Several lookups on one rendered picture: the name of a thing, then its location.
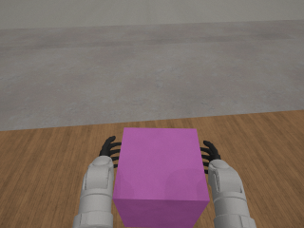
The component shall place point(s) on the robot right forearm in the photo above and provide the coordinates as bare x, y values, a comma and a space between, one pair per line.
230, 203

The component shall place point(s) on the robot left forearm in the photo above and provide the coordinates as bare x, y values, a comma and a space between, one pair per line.
96, 195

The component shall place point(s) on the robot left hand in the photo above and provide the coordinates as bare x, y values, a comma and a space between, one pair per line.
109, 143

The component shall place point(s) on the carton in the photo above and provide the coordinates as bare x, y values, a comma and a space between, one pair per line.
160, 180

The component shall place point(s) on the robot right hand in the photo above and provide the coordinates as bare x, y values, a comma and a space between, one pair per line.
213, 154

